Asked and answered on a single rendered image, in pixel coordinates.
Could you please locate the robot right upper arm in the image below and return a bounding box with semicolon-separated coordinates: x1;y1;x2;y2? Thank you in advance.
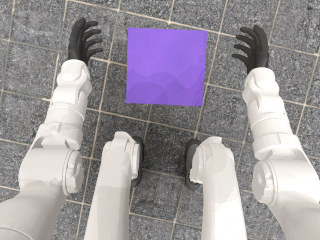
251;159;320;240

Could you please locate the robot left upper arm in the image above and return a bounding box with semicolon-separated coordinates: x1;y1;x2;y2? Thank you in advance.
0;148;84;240

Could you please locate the robot right forearm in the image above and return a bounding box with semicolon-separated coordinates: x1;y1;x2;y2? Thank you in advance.
242;67;320;201

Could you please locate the robot left thigh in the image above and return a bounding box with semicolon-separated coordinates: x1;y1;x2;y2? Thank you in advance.
84;138;140;240

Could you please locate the left robot hand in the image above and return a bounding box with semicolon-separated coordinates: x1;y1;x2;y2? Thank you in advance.
68;17;103;67

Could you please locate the right robot hand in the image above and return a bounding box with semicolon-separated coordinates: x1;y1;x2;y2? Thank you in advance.
231;25;270;75

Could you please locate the robot thigh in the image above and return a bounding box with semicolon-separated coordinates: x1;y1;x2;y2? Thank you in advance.
84;138;140;240
194;143;248;240

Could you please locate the robot left forearm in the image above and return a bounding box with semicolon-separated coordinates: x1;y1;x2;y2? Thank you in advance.
18;59;92;189

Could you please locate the carton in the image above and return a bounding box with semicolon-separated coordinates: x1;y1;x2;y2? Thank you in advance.
126;27;208;107

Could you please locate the robot right thigh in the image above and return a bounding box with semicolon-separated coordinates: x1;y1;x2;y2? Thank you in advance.
194;143;248;240

